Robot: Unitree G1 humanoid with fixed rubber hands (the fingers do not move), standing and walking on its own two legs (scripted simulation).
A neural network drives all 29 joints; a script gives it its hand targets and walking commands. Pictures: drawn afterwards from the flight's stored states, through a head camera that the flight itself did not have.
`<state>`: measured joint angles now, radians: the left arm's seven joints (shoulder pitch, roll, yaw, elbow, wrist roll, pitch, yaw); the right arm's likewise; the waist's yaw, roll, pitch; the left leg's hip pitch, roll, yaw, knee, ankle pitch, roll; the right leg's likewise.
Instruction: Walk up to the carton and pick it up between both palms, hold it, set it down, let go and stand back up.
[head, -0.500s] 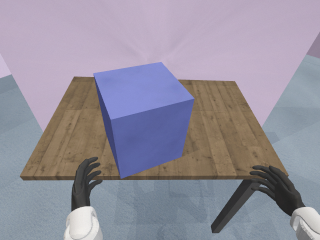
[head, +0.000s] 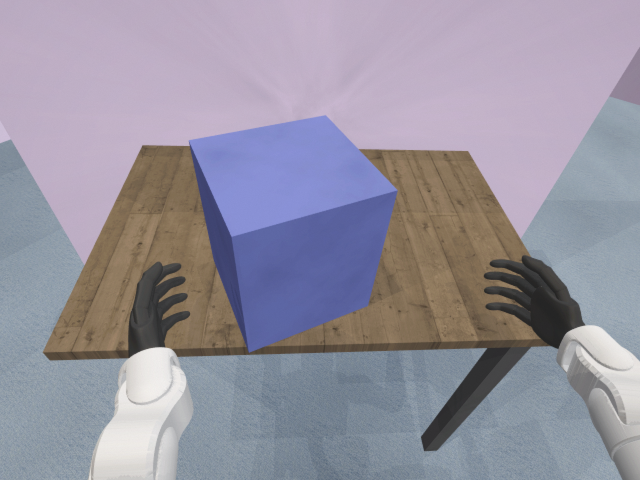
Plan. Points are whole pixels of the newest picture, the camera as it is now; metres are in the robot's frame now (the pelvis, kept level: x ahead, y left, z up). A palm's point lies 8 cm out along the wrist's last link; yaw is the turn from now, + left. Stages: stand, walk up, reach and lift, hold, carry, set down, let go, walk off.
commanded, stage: reach and lift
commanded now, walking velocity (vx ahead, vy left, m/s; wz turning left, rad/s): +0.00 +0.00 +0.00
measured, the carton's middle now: (287, 232) +0.46 +0.08 +0.06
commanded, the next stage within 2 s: none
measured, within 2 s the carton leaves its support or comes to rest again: neither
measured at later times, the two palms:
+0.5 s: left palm (137, 298) +0.26 +0.21 +0.14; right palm (529, 246) +0.39 -0.23 +0.14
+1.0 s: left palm (120, 251) +0.30 +0.24 +0.17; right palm (496, 184) +0.45 -0.18 +0.19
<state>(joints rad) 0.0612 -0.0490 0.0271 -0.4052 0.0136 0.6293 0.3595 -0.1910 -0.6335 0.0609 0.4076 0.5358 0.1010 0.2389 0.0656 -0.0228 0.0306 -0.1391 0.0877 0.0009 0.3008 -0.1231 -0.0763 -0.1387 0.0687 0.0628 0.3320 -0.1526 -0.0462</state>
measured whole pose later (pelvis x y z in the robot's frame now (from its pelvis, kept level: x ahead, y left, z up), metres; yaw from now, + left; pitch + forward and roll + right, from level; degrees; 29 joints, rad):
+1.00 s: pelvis +0.00 -0.01 +0.00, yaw +1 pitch +3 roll +0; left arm -0.48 0.05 0.20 -0.18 -0.07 0.90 0.31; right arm -0.84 -0.64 0.17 0.70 0.54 0.35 0.17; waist 0.16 0.02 -0.03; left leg -0.27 0.09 -0.04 0.33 -0.11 -0.09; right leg -0.25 0.08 0.03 0.34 -0.14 -0.06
